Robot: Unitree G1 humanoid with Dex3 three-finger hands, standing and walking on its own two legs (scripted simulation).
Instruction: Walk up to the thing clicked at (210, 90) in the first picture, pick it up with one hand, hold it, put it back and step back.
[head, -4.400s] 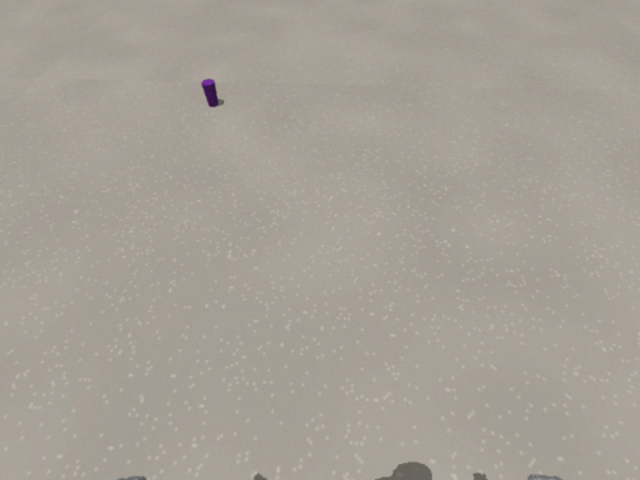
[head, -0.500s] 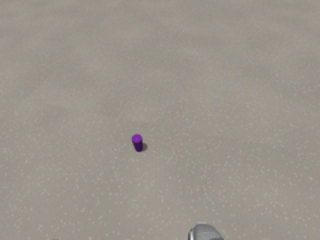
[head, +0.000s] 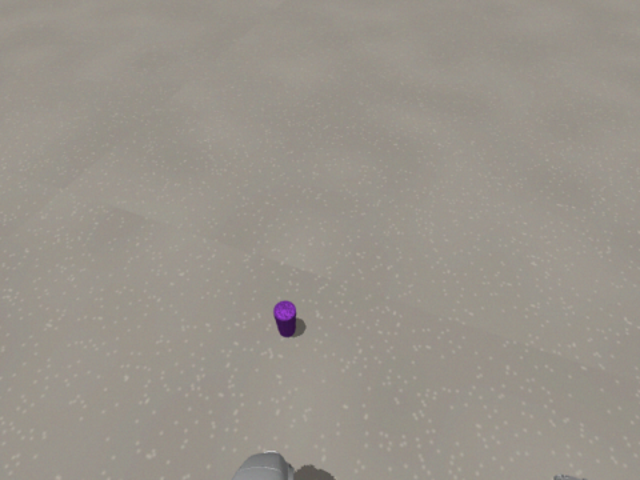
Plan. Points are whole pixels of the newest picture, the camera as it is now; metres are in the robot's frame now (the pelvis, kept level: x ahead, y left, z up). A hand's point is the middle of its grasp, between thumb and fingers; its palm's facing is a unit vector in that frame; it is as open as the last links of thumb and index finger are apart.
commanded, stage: walk up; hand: left
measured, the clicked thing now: (286, 320) +0.64 +0.15 -0.69
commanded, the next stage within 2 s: none
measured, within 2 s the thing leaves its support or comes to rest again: neither
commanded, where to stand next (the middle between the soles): +0.27 -0.01 m, yaw -2 degrees
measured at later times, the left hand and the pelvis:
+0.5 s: hand (164, 410) +0.21 +0.25 -0.12, palm faces -0.07 -0.89 -0.45, open 7.4 cm; pelvis +0.13 -0.03 -0.01, yaw -2 degrees
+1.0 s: hand (188, 387) +0.25 +0.24 -0.16, palm faces -0.03 -0.94 -0.33, open 7.4 cm; pelvis +0.17 -0.01 +0.00, yaw -2 degrees
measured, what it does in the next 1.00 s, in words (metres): walks ahead: right foot, then left foot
